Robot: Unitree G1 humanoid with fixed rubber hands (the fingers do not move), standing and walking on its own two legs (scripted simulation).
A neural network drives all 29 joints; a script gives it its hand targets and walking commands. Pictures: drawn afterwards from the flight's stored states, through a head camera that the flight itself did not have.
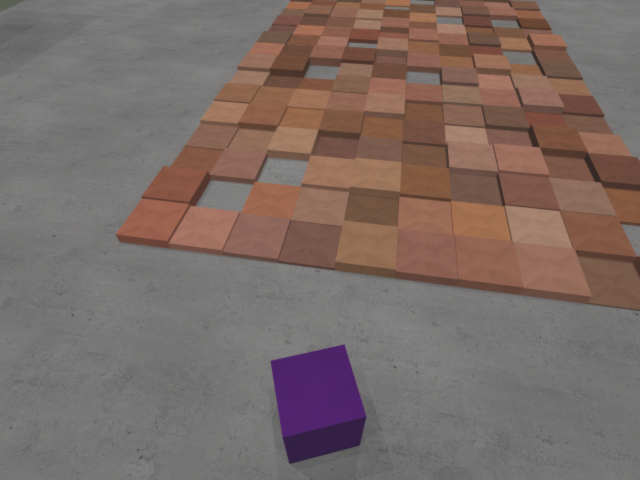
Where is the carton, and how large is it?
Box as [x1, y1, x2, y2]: [271, 344, 365, 463]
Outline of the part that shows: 344,344 271,361 282,436 289,463 359,445 365,414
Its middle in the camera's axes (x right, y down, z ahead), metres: -0.01 +0.47 +1.10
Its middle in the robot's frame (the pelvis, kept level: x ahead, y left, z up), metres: +0.45 +0.04 -0.65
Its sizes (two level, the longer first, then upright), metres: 0.210 0.200 0.250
